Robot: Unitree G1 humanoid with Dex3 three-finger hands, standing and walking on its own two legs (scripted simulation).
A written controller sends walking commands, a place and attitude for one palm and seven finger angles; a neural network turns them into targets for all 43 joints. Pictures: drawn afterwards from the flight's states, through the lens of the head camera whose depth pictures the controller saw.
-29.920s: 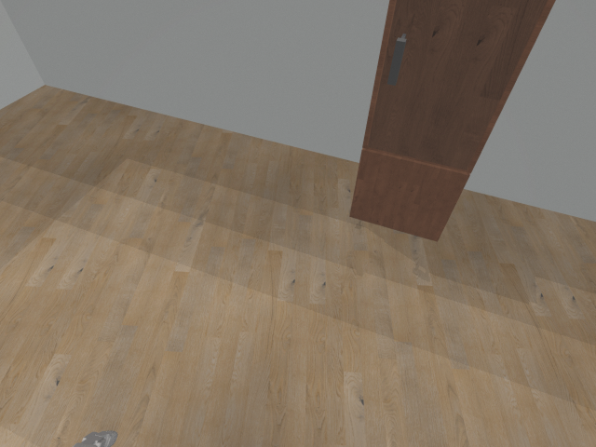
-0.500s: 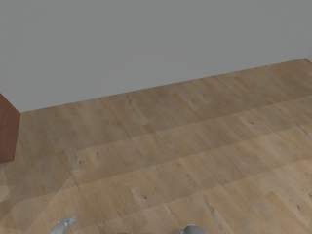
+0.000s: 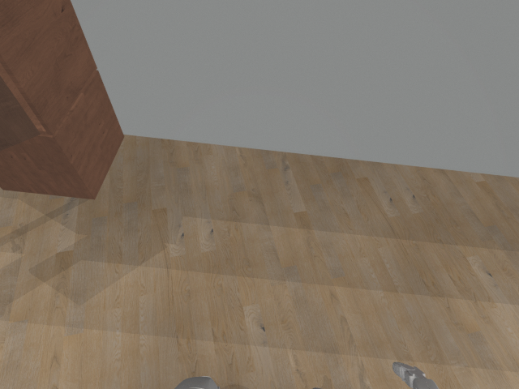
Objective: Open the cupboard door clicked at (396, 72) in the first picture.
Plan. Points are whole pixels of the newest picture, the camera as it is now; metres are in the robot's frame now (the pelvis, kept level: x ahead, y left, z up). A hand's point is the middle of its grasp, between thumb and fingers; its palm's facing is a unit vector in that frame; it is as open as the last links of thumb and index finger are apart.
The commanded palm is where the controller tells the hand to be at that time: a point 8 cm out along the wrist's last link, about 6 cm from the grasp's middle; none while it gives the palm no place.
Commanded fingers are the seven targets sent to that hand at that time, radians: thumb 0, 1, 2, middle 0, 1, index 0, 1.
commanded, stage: turn to face it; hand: left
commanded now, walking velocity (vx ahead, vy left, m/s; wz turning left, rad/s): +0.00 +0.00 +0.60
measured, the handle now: out of the picture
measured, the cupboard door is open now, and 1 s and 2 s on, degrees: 46 46 46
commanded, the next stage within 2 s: take the last steps up to it in 1.18 s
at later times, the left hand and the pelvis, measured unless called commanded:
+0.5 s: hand out of the picture +0.06 +0.17 -0.13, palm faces +0.28 -0.92 -0.28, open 7.4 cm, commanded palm none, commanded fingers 0.00 0.90 0.90 -0.20 -0.30 -0.20 -0.30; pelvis +0.01 -0.05 +0.01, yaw +18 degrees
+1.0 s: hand out of the picture -0.04 +0.19 -0.15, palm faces +0.58 -0.77 -0.26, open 7.4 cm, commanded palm none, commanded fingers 0.00 0.90 0.90 -0.20 -0.30 -0.20 -0.30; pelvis +0.02 -0.04 +0.02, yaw +34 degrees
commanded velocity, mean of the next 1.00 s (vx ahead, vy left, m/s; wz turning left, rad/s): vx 0.00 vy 0.00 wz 0.54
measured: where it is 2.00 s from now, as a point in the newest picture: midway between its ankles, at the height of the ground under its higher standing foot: outside the picture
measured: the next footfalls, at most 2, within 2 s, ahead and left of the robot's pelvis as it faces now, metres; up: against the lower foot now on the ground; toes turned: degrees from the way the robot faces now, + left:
right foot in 0.38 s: +0.05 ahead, -0.16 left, +0.00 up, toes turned +12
left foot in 0.74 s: +0.01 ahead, +0.09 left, +0.00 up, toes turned +32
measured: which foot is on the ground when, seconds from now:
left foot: down 0.00-0.38, up 0.40-0.72, down 0.74-1.00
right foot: up 0.00-0.36, down 0.38-0.74, up 0.76-1.00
